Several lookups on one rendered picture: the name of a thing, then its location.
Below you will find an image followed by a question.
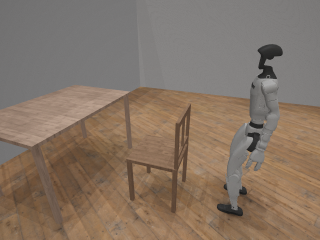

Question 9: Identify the left robot hand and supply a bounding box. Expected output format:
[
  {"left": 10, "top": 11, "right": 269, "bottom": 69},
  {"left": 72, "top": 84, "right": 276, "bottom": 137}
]
[{"left": 245, "top": 149, "right": 265, "bottom": 171}]

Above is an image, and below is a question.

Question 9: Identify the table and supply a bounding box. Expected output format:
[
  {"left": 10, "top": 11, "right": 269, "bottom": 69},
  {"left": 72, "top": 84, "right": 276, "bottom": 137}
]
[{"left": 0, "top": 85, "right": 132, "bottom": 225}]

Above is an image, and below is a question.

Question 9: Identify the left robot forearm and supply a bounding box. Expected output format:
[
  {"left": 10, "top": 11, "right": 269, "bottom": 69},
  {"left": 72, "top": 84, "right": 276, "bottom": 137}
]
[{"left": 255, "top": 114, "right": 278, "bottom": 152}]

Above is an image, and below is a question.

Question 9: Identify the robot head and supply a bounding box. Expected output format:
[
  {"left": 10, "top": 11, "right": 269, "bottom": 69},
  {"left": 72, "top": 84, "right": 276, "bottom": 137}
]
[{"left": 257, "top": 44, "right": 283, "bottom": 79}]

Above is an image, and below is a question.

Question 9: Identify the left robot shin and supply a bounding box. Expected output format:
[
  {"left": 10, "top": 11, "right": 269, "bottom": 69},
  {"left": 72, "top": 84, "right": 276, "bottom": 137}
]
[{"left": 225, "top": 173, "right": 240, "bottom": 210}]

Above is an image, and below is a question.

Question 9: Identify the robot left upper arm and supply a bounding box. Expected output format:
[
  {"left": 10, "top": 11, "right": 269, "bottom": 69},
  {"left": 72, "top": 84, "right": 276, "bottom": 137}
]
[{"left": 261, "top": 79, "right": 280, "bottom": 121}]

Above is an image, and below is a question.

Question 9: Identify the chair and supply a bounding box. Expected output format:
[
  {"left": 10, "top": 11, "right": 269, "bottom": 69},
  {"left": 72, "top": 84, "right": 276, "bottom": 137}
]
[{"left": 126, "top": 103, "right": 191, "bottom": 213}]

